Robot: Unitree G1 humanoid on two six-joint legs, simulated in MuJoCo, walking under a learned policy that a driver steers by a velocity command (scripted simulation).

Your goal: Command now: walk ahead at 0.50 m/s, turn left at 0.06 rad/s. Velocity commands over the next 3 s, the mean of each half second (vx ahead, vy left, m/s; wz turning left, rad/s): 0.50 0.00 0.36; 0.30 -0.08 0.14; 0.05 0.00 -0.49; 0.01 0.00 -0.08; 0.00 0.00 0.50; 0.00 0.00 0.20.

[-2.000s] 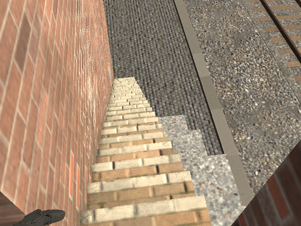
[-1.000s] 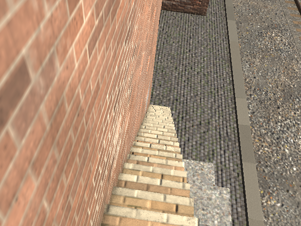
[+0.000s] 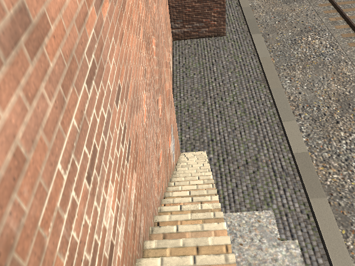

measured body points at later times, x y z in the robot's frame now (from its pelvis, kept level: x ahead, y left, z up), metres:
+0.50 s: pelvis +0.23 +0.08 -0.20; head +0.24 +0.09 +0.25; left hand +0.20 +0.36 -0.33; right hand +0.25 -0.21 -0.33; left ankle +0.15 +0.15 -0.93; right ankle +0.13 -0.11 -0.68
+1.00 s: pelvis +0.51 +0.11 -0.41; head +0.55 +0.15 +0.03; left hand +0.29 +0.29 -0.54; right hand +0.86 +0.02 -0.45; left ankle +0.64 +0.26 -1.04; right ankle +0.51 +0.02 -1.12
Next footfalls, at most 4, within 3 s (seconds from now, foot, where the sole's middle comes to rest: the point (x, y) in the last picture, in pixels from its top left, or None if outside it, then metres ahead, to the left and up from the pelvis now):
0.40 left None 0.19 0.16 -0.96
0.82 right None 0.54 0.04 -1.16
1.18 left None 0.70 0.30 -1.37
1.50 right None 0.83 -0.06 -1.40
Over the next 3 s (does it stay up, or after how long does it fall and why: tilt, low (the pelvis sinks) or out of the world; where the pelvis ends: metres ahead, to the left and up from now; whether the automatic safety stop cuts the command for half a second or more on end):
stays up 0.89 0.07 -0.79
